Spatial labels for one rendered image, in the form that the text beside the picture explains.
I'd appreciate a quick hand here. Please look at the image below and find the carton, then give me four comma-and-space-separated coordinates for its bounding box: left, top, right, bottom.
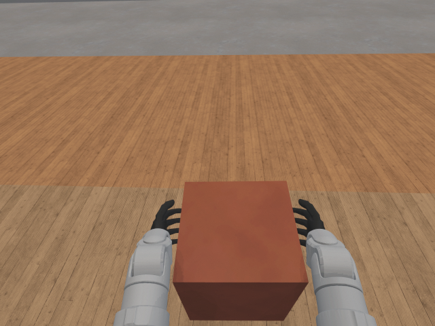
173, 181, 309, 321

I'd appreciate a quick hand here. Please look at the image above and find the left robot hand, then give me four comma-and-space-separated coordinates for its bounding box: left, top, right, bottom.
151, 200, 181, 245

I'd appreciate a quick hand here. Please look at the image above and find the robot left forearm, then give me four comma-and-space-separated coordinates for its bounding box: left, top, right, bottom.
113, 228, 173, 326

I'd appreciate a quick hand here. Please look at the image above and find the right robot hand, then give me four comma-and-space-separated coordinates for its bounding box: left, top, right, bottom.
292, 199, 325, 247

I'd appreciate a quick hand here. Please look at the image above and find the robot right forearm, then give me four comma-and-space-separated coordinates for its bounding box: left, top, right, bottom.
306, 229, 377, 326

